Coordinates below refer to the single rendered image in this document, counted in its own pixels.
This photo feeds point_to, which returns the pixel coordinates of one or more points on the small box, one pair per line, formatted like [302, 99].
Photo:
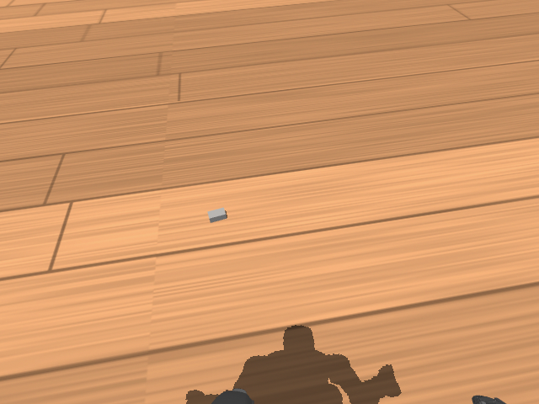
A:
[217, 215]

